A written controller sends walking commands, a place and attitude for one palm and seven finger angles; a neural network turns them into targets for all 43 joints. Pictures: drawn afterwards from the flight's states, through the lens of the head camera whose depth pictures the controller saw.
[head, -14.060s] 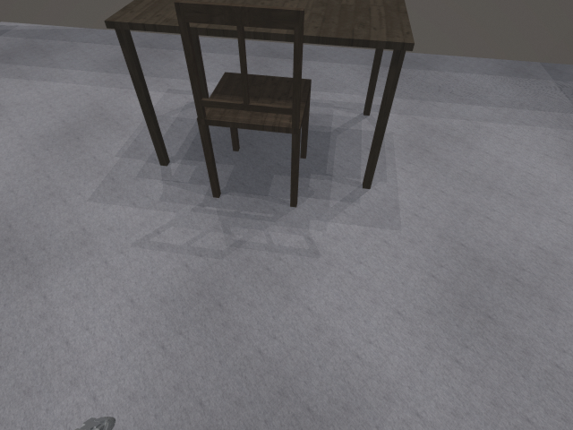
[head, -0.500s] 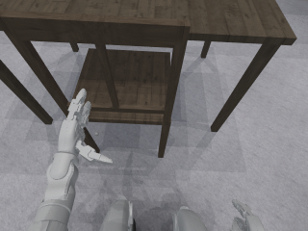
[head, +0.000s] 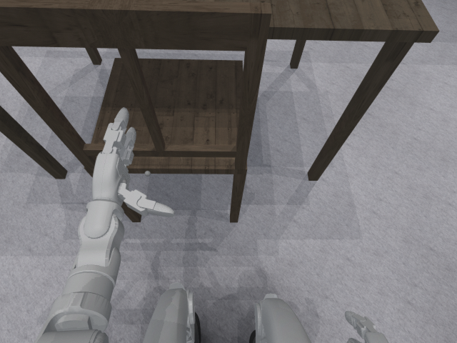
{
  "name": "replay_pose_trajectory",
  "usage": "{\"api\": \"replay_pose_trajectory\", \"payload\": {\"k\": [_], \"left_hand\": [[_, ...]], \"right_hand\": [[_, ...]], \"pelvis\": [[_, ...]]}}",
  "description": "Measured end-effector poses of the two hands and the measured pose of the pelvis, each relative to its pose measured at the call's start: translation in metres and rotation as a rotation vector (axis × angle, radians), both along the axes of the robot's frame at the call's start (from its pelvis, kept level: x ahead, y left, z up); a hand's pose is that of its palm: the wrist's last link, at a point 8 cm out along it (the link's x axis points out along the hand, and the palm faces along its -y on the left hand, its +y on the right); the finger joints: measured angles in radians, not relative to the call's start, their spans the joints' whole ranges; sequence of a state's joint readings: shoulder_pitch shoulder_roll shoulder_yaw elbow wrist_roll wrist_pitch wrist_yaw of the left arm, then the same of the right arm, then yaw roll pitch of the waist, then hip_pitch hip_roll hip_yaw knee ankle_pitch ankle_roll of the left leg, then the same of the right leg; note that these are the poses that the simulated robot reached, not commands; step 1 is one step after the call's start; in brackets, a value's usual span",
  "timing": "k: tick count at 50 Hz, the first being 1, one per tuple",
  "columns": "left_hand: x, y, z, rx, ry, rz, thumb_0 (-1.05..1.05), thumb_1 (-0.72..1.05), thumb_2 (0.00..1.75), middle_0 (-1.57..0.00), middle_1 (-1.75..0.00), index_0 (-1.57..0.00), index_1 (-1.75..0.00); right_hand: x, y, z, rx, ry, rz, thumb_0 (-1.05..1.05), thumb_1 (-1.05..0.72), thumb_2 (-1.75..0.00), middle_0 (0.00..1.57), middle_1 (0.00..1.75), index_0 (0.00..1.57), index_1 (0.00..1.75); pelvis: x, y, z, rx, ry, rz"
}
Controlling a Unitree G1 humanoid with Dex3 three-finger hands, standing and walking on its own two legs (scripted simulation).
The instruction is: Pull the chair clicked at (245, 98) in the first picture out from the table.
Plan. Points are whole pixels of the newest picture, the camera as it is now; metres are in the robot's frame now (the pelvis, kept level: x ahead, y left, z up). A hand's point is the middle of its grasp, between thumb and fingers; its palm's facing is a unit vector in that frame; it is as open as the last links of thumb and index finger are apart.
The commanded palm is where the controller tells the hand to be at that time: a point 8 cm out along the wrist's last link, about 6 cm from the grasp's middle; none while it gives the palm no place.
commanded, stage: aim the fingers beside a spindle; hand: left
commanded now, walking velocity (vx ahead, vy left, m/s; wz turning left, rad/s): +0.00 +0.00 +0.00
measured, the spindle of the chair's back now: (146, 107) +0.54 +0.15 +0.03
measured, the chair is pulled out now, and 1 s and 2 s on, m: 0.00 0.00 0.00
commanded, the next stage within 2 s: push the fingers through the gap in 0.40 s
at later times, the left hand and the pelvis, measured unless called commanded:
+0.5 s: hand (146, 178) +0.39 +0.14 +0.03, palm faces -0.02 -1.00 -0.04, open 16.9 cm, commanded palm +0.36 +0.19 +0.03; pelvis +0.00 +0.00 +0.00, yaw +0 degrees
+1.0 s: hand (144, 154) +0.44 +0.15 +0.02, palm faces +0.00 -1.00 -0.04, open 16.9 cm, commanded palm +0.41 +0.20 +0.03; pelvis +0.00 +0.00 +0.00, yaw +0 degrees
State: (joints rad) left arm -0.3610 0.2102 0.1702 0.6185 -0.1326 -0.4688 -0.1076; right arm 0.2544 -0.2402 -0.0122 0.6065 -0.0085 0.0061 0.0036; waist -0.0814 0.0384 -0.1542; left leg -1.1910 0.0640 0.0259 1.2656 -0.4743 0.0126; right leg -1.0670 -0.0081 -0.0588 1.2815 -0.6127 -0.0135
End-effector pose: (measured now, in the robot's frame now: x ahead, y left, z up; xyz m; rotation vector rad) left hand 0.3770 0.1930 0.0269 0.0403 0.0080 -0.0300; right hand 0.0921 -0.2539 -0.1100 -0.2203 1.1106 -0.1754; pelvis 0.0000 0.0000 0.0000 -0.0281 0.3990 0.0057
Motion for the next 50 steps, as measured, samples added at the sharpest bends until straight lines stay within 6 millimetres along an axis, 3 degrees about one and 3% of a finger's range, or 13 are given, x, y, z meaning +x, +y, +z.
{"api": "replay_pose_trajectory", "payload": {"k": [11,22,29,40,50], "left_hand": [[-0.009,0.006,-0.001,0.006,0.002,0.014,-0.02,-0.5,0.3,-0.07,-0.08,-0.06,-0.08],[-0.008,-0.002,0.0,-0.003,-0.005,0.0,-0.02,-0.5,0.3,-0.07,-0.08,-0.06,-0.08],[-0.013,0.005,-0.001,0.012,-0.002,0.018,-0.02,-0.5,0.3,-0.07,-0.08,-0.06,-0.08],[0.021,-0.001,0.0,0.002,-0.01,0.004,-0.02,-0.5,0.3,-0.07,-0.08,-0.06,-0.08],[0.038,0.01,-0.001,0.004,0.006,0.028,-0.02,-0.5,0.3,-0.07,-0.08,-0.06,-0.08]], "right_hand": [[0.005,-0.001,0.002,-0.002,-0.009,0.014,0.01,-0.91,-0.9,0.2,0.3,0.2,0.3],[0.018,-0.003,0.004,-0.006,-0.043,0.022,0.01,-0.91,-0.9,0.2,0.3,0.2,0.3],[0.019,-0.001,0.004,-0.001,-0.047,0.031,0.01,-0.91,-0.9,0.2,0.3,0.2,0.3],[0.004,-0.004,-0.005,-0.017,-0.001,0.015,0.01,-0.91,-0.9,0.2,0.3,0.2,0.3],[-0.024,-0.005,-0.004,-0.015,0.079,-0.025,0.01,-0.91,-0.9,0.2,0.3,0.2,0.3]], "pelvis": [[0.0,-0.002,0.001,0.0,-0.007,0.004],[0.0,-0.002,0.0,0.0,-0.007,0.004],[0.0,-0.003,0.0,0.001,-0.011,0.005],[-0.003,-0.003,-0.006,-0.006,0.01,0.008],[0.0,-0.001,-0.004,-0.007,0.024,-0.003]]}}
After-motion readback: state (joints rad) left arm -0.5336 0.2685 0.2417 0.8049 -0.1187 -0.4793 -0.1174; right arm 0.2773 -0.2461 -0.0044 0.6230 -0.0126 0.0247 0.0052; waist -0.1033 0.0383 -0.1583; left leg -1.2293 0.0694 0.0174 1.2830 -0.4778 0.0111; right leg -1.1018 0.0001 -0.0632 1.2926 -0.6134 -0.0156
